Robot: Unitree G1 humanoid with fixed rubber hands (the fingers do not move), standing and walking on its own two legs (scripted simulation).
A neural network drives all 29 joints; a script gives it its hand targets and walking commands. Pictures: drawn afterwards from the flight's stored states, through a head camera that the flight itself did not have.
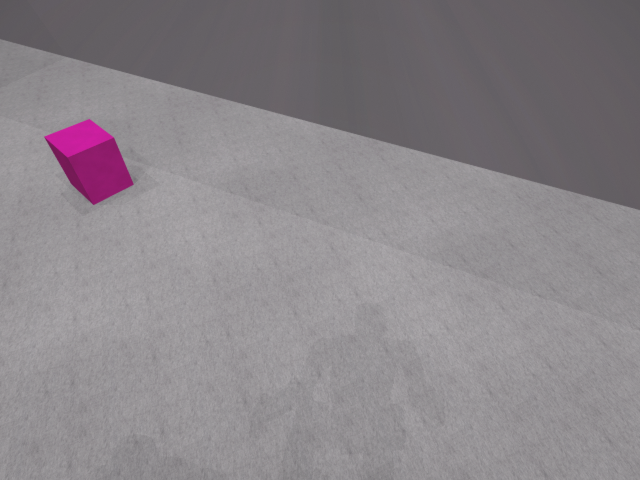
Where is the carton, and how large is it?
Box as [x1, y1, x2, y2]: [44, 119, 133, 204]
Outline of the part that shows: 88,119 44,137 70,182 94,204 133,184 113,137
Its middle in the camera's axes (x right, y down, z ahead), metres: -1.05 -0.37 +1.77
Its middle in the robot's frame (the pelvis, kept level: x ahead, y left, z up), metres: +1.48 +1.08 -0.63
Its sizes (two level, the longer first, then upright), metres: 0.215 0.201 0.261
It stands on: the floor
